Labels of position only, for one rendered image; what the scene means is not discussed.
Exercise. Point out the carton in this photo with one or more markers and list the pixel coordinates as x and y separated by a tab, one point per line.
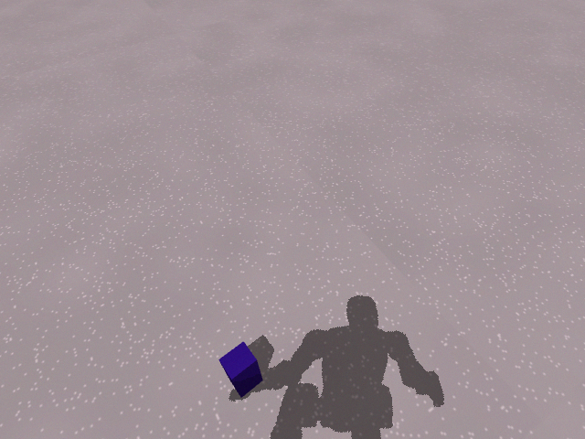
242	369

